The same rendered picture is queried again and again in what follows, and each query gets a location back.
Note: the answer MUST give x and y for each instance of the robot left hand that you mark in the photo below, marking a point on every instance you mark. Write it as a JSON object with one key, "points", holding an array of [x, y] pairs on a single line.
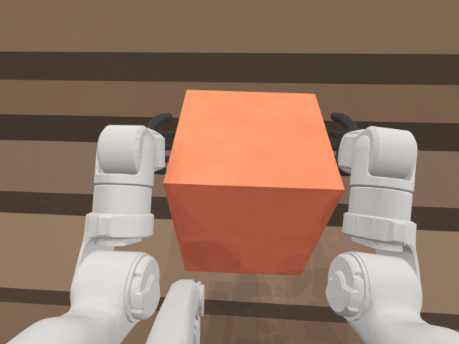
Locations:
{"points": [[156, 122]]}

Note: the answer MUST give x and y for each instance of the robot right upper arm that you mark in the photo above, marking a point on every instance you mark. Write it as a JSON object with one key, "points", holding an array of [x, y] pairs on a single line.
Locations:
{"points": [[380, 297]]}

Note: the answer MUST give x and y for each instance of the carton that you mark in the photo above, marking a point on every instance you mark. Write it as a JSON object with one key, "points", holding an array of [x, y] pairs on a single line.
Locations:
{"points": [[251, 182]]}

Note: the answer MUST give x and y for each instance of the left robot thigh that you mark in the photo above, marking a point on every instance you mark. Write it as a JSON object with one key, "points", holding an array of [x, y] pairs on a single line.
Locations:
{"points": [[174, 323]]}

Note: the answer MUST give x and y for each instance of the robot right hand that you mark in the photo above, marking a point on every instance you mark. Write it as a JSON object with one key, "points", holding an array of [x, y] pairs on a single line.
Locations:
{"points": [[350, 125]]}

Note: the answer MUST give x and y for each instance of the right robot forearm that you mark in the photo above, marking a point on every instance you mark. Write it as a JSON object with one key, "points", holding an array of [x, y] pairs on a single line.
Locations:
{"points": [[382, 164]]}

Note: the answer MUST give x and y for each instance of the left robot forearm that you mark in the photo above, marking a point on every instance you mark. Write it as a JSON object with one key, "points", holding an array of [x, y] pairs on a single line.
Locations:
{"points": [[126, 158]]}

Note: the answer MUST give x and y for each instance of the robot left upper arm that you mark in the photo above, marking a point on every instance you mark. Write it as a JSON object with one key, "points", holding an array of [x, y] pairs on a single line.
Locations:
{"points": [[111, 292]]}

